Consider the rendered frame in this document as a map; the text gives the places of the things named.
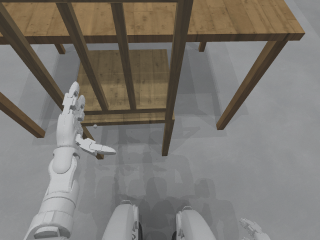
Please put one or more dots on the robot left hand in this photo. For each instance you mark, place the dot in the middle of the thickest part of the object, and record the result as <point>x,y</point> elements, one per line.
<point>69,125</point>

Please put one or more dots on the robot right shin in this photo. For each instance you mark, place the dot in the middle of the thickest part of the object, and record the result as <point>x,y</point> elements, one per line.
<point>185,208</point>

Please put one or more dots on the right robot thigh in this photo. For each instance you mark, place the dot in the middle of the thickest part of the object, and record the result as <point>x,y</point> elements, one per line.
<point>190,225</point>

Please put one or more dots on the robot right hand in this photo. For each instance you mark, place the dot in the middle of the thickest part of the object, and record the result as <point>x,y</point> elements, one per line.
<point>254,230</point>

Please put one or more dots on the table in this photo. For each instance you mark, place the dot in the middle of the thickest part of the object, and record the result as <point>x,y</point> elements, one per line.
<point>153,22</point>

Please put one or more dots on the chair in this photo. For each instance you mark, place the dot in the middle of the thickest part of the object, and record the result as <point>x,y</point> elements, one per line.
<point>121,87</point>

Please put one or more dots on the robot left forearm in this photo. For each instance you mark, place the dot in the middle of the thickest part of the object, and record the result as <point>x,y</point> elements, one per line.
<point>55,217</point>

